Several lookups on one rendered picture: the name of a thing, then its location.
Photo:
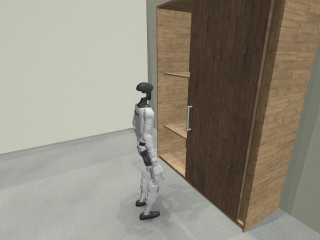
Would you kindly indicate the handle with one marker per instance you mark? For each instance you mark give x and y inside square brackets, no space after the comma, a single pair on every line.
[187,119]

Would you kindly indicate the robot right hand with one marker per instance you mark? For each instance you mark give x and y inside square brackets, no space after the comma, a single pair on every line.
[157,169]

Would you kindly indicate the robot right forearm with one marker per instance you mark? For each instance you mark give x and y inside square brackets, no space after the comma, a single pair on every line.
[150,149]

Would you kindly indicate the robot left upper arm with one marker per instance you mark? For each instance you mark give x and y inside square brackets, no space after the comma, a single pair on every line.
[133,121]

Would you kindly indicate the robot left thigh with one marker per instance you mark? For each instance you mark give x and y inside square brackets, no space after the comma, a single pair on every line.
[146,173]

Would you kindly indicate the wardrobe door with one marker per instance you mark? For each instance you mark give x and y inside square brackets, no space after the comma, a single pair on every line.
[274,24]
[228,47]

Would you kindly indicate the humanoid robot head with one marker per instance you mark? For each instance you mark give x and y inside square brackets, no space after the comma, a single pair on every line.
[144,87]

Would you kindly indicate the robot right upper arm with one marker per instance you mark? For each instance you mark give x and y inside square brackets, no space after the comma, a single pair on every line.
[148,116]

